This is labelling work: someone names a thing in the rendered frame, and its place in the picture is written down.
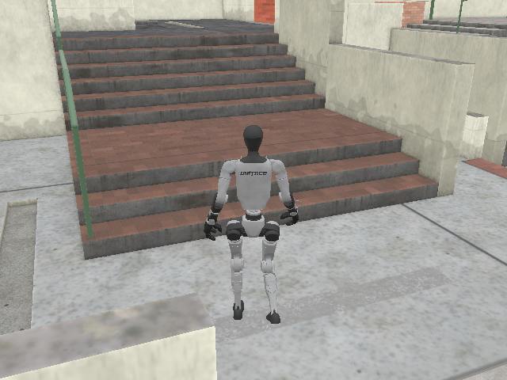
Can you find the robot right upper arm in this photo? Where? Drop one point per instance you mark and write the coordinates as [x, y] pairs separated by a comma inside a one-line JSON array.
[[282, 179]]

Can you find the robot right forearm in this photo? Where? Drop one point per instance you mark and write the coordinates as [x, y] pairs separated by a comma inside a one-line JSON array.
[[290, 205]]

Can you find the robot thigh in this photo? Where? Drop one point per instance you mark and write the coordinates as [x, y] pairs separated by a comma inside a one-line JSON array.
[[269, 241], [234, 237]]

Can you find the robot right hand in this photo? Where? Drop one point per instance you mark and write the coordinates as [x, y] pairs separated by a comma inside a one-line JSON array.
[[294, 218]]

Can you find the right robot thigh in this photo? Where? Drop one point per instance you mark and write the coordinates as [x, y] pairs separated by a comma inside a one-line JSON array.
[[269, 241]]

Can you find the robot left forearm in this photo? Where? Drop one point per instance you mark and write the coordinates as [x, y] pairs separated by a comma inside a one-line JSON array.
[[214, 211]]

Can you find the left robot thigh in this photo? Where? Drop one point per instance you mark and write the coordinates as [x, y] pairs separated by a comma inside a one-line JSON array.
[[234, 237]]

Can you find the robot left upper arm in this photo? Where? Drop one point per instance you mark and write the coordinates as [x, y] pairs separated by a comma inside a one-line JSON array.
[[224, 181]]

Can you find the robot left hand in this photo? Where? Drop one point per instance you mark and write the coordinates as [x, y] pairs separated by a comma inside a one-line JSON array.
[[209, 228]]

